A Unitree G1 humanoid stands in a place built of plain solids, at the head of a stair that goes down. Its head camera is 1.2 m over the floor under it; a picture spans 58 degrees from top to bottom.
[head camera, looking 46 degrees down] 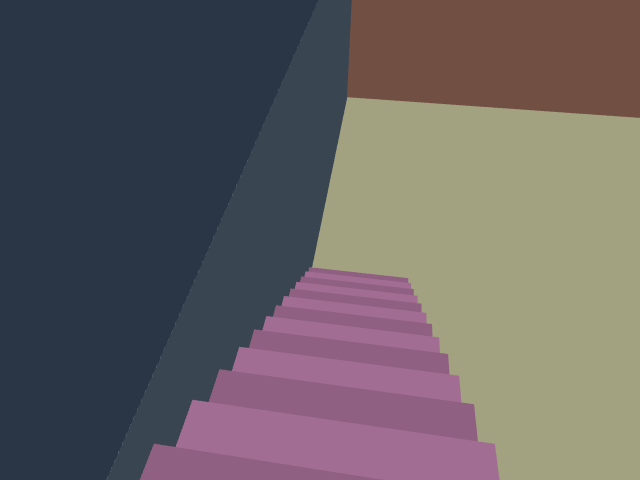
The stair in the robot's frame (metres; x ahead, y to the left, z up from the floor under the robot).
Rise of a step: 0.19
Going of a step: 0.23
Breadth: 1.11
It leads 8 degrees to the right of straight ahead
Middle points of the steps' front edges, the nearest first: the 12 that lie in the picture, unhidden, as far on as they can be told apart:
0.62 -0.07 -0.39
0.85 -0.10 -0.58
1.07 -0.13 -0.78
1.30 -0.16 -0.97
1.52 -0.20 -1.16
1.75 -0.23 -1.36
1.97 -0.26 -1.55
2.19 -0.30 -1.75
2.42 -0.33 -1.94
2.64 -0.36 -2.14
2.87 -0.39 -2.33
3.09 -0.43 -2.52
